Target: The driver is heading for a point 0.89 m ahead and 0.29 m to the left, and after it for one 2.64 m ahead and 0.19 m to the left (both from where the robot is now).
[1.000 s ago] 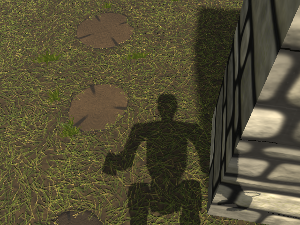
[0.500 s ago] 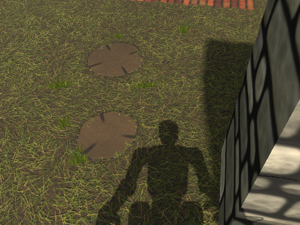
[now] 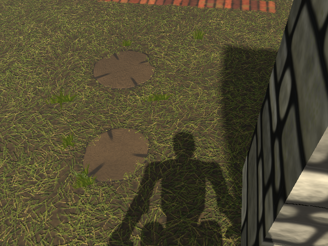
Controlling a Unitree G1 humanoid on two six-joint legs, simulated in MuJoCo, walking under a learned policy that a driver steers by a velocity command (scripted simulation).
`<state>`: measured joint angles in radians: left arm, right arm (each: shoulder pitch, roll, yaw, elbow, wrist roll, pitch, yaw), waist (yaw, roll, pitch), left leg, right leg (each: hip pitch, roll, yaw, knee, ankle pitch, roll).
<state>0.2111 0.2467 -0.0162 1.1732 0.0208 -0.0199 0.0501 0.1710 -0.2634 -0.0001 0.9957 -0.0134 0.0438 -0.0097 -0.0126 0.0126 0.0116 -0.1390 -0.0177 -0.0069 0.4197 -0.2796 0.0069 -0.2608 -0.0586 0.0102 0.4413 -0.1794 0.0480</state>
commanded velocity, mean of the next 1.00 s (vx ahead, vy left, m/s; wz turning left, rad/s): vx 0.00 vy -0.05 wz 0.00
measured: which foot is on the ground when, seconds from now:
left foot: down 0.00-1.00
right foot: down 0.00-1.00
